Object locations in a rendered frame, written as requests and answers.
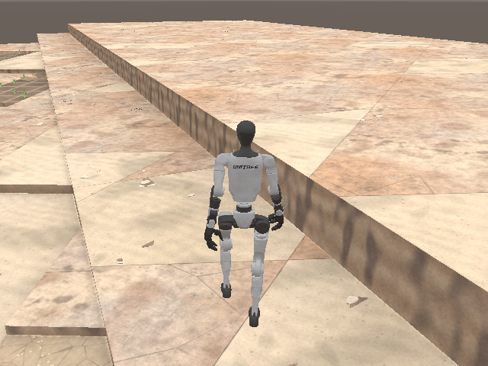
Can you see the left robot upper arm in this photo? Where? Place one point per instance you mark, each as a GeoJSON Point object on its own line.
{"type": "Point", "coordinates": [218, 174]}

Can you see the right robot shin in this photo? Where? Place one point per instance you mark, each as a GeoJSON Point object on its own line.
{"type": "Point", "coordinates": [256, 290]}

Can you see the right robot hand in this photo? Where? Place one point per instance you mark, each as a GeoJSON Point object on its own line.
{"type": "Point", "coordinates": [273, 218]}

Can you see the humanoid robot torso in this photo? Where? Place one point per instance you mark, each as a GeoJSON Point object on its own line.
{"type": "Point", "coordinates": [245, 178]}

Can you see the robot right forearm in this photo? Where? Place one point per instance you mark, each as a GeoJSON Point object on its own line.
{"type": "Point", "coordinates": [277, 203]}

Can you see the right robot upper arm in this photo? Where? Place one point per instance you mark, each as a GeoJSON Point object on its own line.
{"type": "Point", "coordinates": [272, 173]}

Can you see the left robot hand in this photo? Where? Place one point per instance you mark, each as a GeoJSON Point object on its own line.
{"type": "Point", "coordinates": [207, 236]}

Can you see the robot left forearm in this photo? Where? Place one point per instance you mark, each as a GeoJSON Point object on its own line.
{"type": "Point", "coordinates": [213, 210]}

